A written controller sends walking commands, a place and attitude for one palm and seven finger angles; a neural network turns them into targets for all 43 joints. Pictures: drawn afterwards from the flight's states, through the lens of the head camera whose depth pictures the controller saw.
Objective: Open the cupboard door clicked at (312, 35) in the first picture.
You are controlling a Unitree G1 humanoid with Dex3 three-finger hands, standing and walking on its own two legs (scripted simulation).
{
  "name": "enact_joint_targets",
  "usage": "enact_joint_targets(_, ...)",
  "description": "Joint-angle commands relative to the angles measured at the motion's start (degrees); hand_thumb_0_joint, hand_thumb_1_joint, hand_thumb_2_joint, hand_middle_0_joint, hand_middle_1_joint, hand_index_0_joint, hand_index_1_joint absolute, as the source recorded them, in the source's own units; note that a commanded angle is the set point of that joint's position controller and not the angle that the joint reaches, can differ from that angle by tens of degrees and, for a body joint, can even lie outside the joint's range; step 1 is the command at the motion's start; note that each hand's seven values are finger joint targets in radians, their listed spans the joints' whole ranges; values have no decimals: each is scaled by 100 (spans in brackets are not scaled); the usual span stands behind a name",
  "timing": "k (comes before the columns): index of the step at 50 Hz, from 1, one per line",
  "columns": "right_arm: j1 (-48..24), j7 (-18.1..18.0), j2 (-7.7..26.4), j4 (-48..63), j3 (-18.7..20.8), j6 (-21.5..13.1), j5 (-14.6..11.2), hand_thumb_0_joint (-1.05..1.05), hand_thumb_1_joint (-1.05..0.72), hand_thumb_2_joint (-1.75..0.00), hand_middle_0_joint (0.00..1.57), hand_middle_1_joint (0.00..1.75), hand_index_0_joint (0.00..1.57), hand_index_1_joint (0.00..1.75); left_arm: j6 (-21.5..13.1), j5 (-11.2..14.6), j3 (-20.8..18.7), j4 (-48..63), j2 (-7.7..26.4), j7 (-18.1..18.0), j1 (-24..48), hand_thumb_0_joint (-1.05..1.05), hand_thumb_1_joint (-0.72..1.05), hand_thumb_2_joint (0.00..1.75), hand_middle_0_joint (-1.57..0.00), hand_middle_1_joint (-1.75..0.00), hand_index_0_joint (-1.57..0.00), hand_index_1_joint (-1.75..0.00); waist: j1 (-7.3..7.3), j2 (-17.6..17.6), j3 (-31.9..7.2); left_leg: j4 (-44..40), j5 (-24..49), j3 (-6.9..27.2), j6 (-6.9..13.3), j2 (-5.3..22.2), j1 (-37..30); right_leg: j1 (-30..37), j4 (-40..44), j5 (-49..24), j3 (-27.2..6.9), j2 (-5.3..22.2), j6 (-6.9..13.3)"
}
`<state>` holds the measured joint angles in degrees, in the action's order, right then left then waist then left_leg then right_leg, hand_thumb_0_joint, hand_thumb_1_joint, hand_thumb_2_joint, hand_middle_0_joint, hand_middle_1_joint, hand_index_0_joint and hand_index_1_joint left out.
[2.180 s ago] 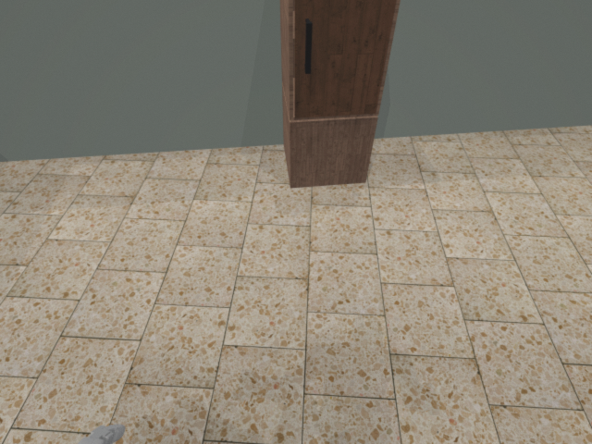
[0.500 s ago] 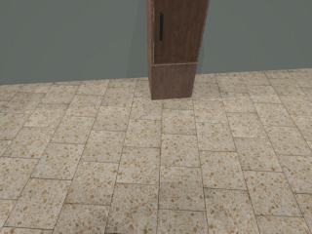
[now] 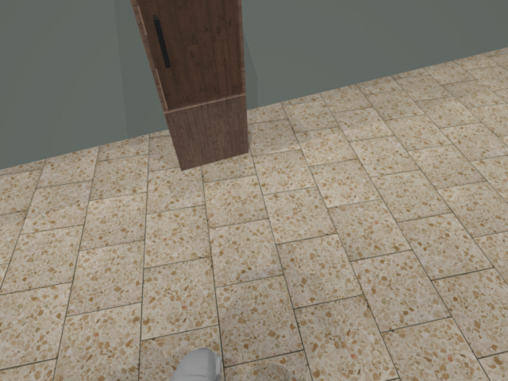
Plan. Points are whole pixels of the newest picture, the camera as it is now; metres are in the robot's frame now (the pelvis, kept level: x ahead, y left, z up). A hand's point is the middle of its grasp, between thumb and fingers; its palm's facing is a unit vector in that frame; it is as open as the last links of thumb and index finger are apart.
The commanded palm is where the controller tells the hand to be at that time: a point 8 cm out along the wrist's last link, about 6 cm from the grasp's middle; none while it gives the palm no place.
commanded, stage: walk to a spot facing it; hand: left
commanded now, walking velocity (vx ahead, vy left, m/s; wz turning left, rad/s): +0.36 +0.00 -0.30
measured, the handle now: (161, 42) +1.21 +0.44 -0.04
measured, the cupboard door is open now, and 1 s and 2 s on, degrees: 0 0 0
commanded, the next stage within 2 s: turn to face it in 1.04 s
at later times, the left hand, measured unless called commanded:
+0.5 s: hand (151, 306) +0.28 +0.25 -0.18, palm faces -0.12 -0.98 -0.15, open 7.4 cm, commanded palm none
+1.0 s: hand (240, 191) +0.61 +0.09 -0.19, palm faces -0.44 -0.89 -0.13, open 7.4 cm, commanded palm none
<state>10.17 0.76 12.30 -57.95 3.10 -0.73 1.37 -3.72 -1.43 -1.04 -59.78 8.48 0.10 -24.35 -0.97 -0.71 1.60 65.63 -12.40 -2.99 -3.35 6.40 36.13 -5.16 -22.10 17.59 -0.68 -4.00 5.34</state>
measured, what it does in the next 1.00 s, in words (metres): walks ahead, turning right: left foot, then right foot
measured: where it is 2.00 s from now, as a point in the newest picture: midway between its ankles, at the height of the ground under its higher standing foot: (283, 280)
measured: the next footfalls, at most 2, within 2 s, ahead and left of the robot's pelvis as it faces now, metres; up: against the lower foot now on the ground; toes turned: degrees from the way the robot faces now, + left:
left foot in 0.28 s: +0.30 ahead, +0.12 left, +0.00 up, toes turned +1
right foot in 0.96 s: +0.49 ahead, -0.11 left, +0.00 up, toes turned -32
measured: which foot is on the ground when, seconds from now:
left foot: up 0.00-0.26, down 0.28-0.94, up 0.96-1.00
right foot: down 0.00-0.28, up 0.30-0.94, down 0.96-1.00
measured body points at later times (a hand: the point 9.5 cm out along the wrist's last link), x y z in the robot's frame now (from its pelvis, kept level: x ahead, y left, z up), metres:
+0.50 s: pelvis +0.23 +0.07 +0.00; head +0.24 +0.10 +0.45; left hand +0.29 +0.30 -0.17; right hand +0.23 -0.18 -0.13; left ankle +0.26 +0.11 -0.74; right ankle +0.19 -0.08 -0.63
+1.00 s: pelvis +0.43 +0.00 -0.03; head +0.47 -0.01 +0.42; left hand +0.64 +0.14 -0.18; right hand +0.23 -0.11 -0.16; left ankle +0.29 +0.12 -0.68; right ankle +0.46 -0.09 -0.74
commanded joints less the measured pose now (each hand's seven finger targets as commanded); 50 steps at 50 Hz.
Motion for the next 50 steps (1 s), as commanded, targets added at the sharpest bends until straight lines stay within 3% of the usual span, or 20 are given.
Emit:
enact_joint_targets(1,-462,36,264,552,65,-112,-14,0,-90,-90,20,30,20,30,-137,20,-261,43,911,-132,-592,0,90,90,-20,-30,-20,-30,-43,609,233,-253,461,-12,-37,45,830,491,692,-3292,-1087,1417,274)
enact_joint_targets(8,-1440,95,73,1012,-41,-226,-45,0,-90,-90,20,30,20,30,-101,-15,-225,-71,830,-240,-841,0,90,90,-20,-30,-20,-30,-274,831,585,-2126,343,-360,163,-237,282,798,579,-4461,-1167,1359,332)
enact_joint_targets(10,-1006,42,126,900,-28,-284,-44,0,-90,-90,20,30,20,30,-107,3,-264,-43,993,-247,-735,0,90,90,-20,-30,-20,-30,-70,842,194,-2738,185,-617,328,-614,-835,772,29,-5713,-1061,1316,266)
enact_joint_targets(12,515,-82,403,420,69,-335,-7,0,-90,-90,20,30,20,30,-134,39,-313,-3,1083,-246,-490,0,90,90,-20,-30,-20,-30,624,718,-459,-3423,676,-433,539,-689,-2889,73,-1506,-5805,-925,1157,65)
enact_joint_targets(13,1481,-142,838,175,178,-342,42,0,-90,-90,20,30,20,30,-149,107,-324,66,966,-199,-442,0,90,90,-20,-30,-20,-30,990,308,-1101,-3352,1227,283,773,55,-4453,-924,-2760,-4174,-686,836,-73)
enact_joint_targets(14,2013,-167,1411,46,319,-353,104,0,-90,-90,20,30,20,30,-111,199,-299,139,571,-109,-848,0,90,90,-20,-30,-20,-30,859,-1245,-1814,-3833,1624,2717,1522,2013,-5569,-2293,-4985,551,-63,-50,-296)
enact_joint_targets(15,1806,-159,1316,80,244,-303,-23,0,-90,-90,20,30,20,30,-119,144,-279,216,627,-128,-602,0,90,90,-20,-30,-20,-30,671,-1003,-1558,-4710,955,3441,1745,2346,-4845,-2551,-5905,1342,-389,122,-204)
enact_joint_targets(16,1170,-166,1052,230,207,-289,-58,0,-90,-90,20,30,20,30,-45,124,-260,266,675,-106,-360,0,90,90,-20,-30,-20,-30,434,-777,-756,-5137,-370,3122,1684,2232,-3906,-2835,-6093,914,-412,524,-238)
enact_joint_targets(18,637,-185,318,290,22,-396,-19,0,-90,-90,20,30,20,30,63,-15,-315,285,515,27,133,0,90,90,-20,-30,-20,-30,191,-343,327,-5413,-600,1963,1290,1651,-2401,-2811,-5758,174,-295,879,-326)
enact_joint_targets(22,733,-207,161,125,-12,-529,-24,0,-90,-90,20,30,20,30,356,-86,-300,199,190,106,-117,0,90,90,-20,-30,-20,-30,-155,-321,164,-5472,215,376,988,1107,-1872,-2439,-5132,-389,-70,999,-457)
enact_joint_targets(27,1132,-245,186,-34,12,-578,-73,0,-90,-90,20,30,20,30,478,-84,-392,417,302,164,524,0,90,90,-20,-30,-20,-30,-98,-553,346,-5612,910,-132,673,997,-2551,-3473,-4715,-1289,-41,1116,-644)
enact_joint_targets(33,1995,-304,227,-335,-28,-566,-58,0,-90,-90,20,30,20,30,483,-63,-328,663,293,213,1602,0,90,90,-20,-30,-20,-30,247,-437,513,-5427,2267,-468,520,1036,-3642,-3925,-3615,-1390,377,1023,-660)
enact_joint_targets(38,2532,-326,185,-537,-68,-502,4,0,-90,-90,20,30,20,30,424,-39,-261,864,207,245,2365,0,90,90,-20,-30,-20,-30,493,-513,703,-5250,3052,-784,704,1167,-4228,-3806,-2595,-1024,768,856,-492)
enact_joint_targets(42,2564,-322,302,-586,-19,-429,22,0,-90,-90,20,30,20,30,363,-29,-239,948,218,225,2460,0,90,90,-20,-30,-20,-30,417,-532,597,-4666,4714,-1210,796,1284,-4545,-3233,-1877,-390,1141,529,-223)
enact_joint_targets(45,2321,-302,546,-460,44,-406,-17,0,-90,-90,20,30,20,30,252,-51,-319,702,454,168,1451,0,90,90,-20,-30,-20,-30,-45,-734,-183,-3102,6421,-1451,688,1263,-4518,-1764,-1341,-67,1399,73,68)
enact_joint_targets(46,2127,-271,608,-356,60,-392,-53,0,-90,-90,20,30,20,30,198,-63,-390,520,637,141,775,0,90,90,-20,-30,-20,-30,-391,-748,-480,-2116,5949,-1547,568,1193,-3863,-646,-956,-431,1340,72,155)
enact_joint_targets(47,1944,-199,515,-208,44,-386,-129,0,-90,-90,20,30,20,30,143,-68,-498,307,1037,105,-17,0,90,90,-20,-30,-20,-30,-758,-288,-1039,-613,4192,-1597,405,1035,-2430,1098,-764,-1179,496,801,498)
enact_joint_targets(48,1835,-204,100,62,5,-421,-202,0,-90,-90,20,30,20,30,99,-2,-616,229,1582,24,-521,0,90,90,-20,-30,-20,-30,-771,895,-1609,1311,-1668,-1340,37,-77,-409,2534,-513,-2879,-2565,2608,1373)
enact_joint_targets(49,1343,-236,177,215,31,-414,-168,0,-90,-90,20,30,20,30,145,139,-649,234,1777,-37,-366,0,90,90,-20,-30,-20,-30,-669,639,-1476,2089,-2079,-384,118,-159,263,2458,-8,-3364,-2955,2873,1696)
enact_joint_targets(50,1137,-234,110,277,69,-397,-141,0,-90,-90,20,30,20,30,181,161,-617,315,1572,-71,12,0,90,90,-20,-30,-20,-30,-484,164,-693,1960,-1475,-48,174,156,359,1604,136,-3170,-2196,2710,1518)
